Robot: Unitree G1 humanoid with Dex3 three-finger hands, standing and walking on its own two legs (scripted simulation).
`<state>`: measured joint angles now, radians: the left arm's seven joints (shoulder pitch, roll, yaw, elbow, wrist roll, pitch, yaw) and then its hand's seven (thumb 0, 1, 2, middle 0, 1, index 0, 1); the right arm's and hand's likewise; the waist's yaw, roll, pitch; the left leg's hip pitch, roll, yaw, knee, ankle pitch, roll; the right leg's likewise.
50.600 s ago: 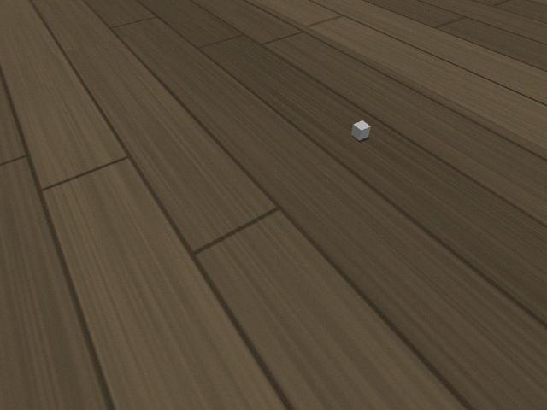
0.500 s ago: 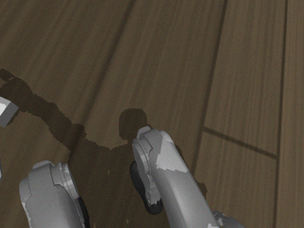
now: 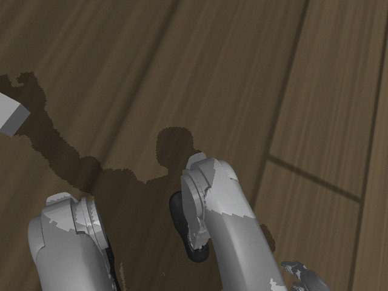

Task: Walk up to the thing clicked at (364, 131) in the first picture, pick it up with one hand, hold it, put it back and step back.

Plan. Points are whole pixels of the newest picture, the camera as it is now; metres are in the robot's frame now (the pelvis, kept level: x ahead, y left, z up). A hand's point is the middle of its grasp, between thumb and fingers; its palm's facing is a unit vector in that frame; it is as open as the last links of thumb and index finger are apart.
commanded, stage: home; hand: left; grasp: from above
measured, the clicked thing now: out of the picture +0.53 +0.29 -0.30
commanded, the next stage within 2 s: none
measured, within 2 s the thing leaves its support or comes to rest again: neither
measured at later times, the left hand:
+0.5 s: hand out of the picture +0.39 +0.32 +0.00, palm faces -0.32 -0.55 -0.77, open 8.4 cm
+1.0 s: hand out of the picture +0.28 +0.23 +0.20, palm faces +0.12 -0.94 -0.33, open 7.3 cm
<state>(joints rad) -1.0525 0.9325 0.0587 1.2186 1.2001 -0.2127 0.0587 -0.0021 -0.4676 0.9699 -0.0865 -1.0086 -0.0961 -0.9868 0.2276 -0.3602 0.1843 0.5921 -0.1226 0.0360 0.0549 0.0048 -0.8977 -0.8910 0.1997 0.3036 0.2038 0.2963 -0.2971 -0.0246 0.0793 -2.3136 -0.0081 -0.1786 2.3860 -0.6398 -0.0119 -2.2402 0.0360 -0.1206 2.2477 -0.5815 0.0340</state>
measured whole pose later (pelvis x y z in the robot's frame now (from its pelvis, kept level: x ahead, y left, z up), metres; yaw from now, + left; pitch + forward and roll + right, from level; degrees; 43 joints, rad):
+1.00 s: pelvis +0.06 +0.00 +0.29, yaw +9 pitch +23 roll -3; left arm 0.10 0.29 0.06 0.24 0.03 0.31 0.07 0.01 0.91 0.92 -0.21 -0.32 -0.21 -0.31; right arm 0.17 -0.23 0.03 0.56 0.05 -0.09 -0.10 0.01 -0.90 -0.89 0.20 0.30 0.20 0.30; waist -0.08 0.03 -0.19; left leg -1.22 0.02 -0.08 1.40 -0.57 -0.02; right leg -1.19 0.02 -0.05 1.34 -0.54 0.00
